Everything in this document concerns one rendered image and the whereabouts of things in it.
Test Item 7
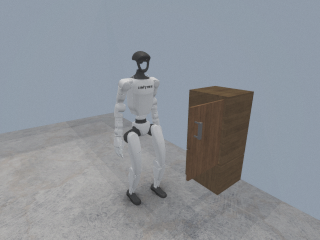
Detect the robot shin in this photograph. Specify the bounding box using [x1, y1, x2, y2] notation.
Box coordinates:
[128, 167, 141, 195]
[153, 164, 166, 189]

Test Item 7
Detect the right robot forearm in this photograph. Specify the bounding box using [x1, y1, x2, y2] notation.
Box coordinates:
[114, 104, 123, 137]

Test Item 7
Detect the right robot upper arm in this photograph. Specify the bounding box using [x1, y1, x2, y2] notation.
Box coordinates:
[116, 78, 133, 112]

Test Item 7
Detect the right robot shin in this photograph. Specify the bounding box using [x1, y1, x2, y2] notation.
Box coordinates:
[128, 167, 141, 195]

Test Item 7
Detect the robot right hand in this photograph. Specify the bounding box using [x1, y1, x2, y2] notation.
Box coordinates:
[113, 136, 126, 158]

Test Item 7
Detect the left robot upper arm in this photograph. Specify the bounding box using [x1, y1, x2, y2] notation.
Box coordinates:
[149, 77, 160, 105]

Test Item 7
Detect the left robot shin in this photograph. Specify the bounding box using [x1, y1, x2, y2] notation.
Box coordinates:
[153, 164, 166, 189]

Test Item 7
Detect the cupboard door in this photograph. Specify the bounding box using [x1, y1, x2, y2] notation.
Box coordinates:
[186, 99, 225, 181]

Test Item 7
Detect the left robot forearm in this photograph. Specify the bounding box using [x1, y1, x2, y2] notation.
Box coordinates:
[151, 101, 160, 125]

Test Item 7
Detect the handle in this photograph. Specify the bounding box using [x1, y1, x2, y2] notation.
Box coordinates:
[193, 121, 203, 140]

